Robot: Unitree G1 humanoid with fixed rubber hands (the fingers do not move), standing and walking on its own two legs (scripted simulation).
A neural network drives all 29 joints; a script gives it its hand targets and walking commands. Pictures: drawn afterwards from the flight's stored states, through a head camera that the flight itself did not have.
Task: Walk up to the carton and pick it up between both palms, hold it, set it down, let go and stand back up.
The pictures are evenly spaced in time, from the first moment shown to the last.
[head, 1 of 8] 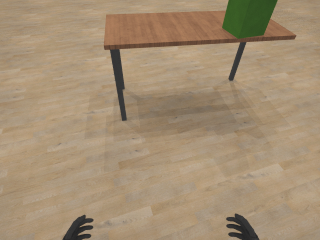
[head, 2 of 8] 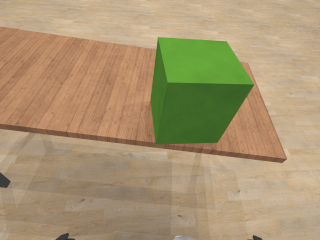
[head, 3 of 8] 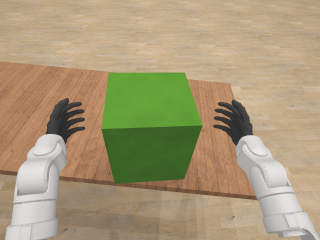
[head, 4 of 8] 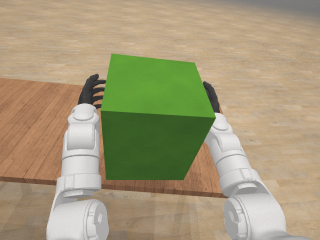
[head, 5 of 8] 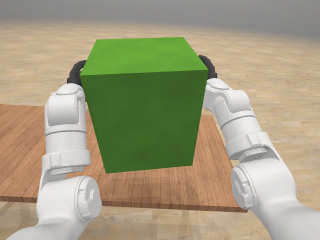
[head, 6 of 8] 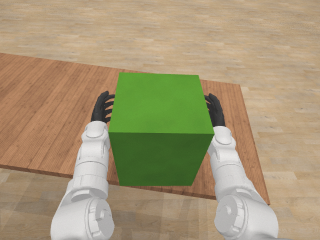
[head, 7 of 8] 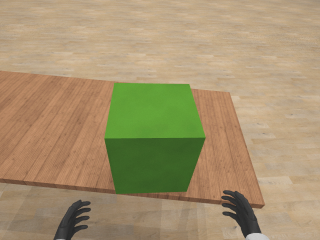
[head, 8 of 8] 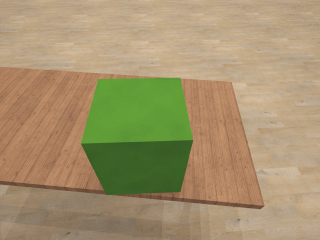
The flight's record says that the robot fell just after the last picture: no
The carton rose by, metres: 0.23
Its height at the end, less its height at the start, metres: +0.00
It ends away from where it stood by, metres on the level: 0.01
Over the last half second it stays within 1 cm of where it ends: yes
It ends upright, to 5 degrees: yes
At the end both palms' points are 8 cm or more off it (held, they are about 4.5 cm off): yes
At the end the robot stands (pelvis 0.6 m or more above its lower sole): yes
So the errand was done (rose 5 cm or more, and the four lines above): yes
